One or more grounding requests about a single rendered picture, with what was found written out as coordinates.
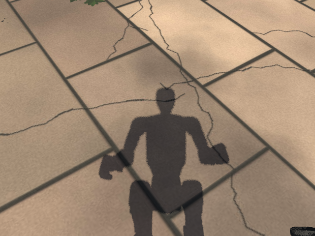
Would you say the robot right hand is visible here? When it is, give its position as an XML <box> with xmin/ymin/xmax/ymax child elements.
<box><xmin>289</xmin><ymin>226</ymin><xmax>315</xmax><ymax>236</ymax></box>

